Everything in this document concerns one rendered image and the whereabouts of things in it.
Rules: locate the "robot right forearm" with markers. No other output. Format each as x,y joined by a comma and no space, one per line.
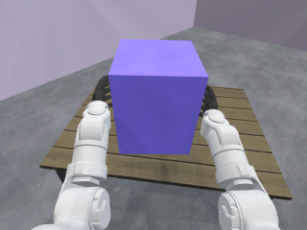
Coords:
233,172

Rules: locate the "robot left hand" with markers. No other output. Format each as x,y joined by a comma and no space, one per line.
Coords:
101,90

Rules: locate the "robot right hand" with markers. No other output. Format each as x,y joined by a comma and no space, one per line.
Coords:
210,100

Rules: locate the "carton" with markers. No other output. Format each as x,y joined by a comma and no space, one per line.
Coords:
157,88

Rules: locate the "robot left forearm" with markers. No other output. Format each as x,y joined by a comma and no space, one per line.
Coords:
88,166

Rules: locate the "left robot upper arm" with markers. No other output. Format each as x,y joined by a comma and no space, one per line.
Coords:
83,208

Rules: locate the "table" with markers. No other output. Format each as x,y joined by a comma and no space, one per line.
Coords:
194,170

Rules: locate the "right robot upper arm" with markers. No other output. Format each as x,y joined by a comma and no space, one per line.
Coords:
246,210

